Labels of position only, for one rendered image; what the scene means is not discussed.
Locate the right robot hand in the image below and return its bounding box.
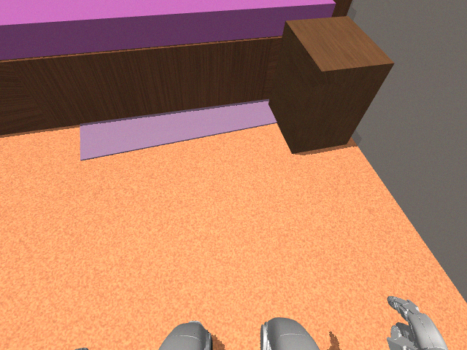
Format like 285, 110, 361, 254
387, 296, 448, 350

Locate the bed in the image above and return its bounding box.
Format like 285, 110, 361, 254
0, 0, 352, 135

